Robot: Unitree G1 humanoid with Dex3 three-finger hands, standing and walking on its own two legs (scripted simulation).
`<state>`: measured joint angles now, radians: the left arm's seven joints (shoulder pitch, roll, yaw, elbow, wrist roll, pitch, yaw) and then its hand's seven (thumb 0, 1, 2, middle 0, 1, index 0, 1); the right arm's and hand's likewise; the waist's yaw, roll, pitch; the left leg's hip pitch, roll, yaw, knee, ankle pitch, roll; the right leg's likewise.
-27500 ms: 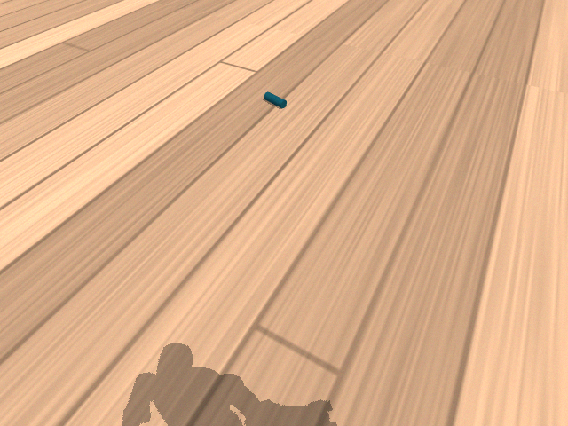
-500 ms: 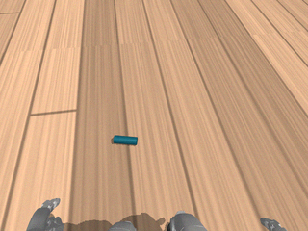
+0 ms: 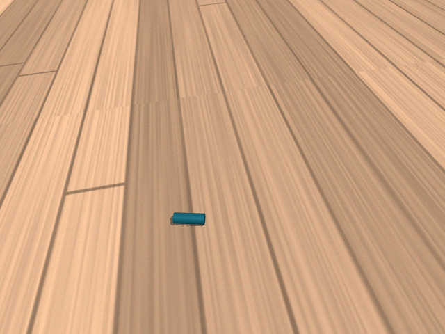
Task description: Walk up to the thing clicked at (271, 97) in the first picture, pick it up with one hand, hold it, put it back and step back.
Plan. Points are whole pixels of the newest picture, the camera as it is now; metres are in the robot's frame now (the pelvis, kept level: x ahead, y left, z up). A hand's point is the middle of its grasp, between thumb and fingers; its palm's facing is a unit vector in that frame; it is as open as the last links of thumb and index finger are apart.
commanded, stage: walk up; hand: left
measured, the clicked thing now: (189, 218) +0.75 +0.26 -0.74
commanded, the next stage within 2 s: stand in 0.82 s
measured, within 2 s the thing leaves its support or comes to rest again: neither
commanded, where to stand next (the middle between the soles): +0.36 +0.04 m, yaw -2 degrees
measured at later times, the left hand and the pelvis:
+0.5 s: hand out of the picture +0.09 +0.28 -0.14, palm faces +0.06 -0.93 -0.36, open 7.4 cm; pelvis +0.01 +0.02 +0.00, yaw +2 degrees
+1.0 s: hand out of the picture +0.08 +0.28 -0.14, palm faces +0.02 -0.94 -0.35, open 7.4 cm; pelvis +0.01 +0.02 +0.02, yaw +2 degrees
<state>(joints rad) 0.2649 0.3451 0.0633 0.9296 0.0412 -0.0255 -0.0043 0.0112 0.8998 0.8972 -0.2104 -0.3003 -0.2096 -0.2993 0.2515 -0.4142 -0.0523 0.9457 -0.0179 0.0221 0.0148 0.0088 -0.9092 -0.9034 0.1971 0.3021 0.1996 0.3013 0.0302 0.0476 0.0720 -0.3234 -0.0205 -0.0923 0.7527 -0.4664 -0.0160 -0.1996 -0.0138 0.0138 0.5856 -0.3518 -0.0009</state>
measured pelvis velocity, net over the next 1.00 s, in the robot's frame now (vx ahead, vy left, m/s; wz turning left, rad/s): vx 0.01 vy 0.02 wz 0.03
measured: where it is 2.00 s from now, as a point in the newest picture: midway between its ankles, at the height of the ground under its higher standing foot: outside the picture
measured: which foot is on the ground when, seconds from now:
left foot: up 0.00-0.02, down 0.04-1.00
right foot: down 0.00-1.00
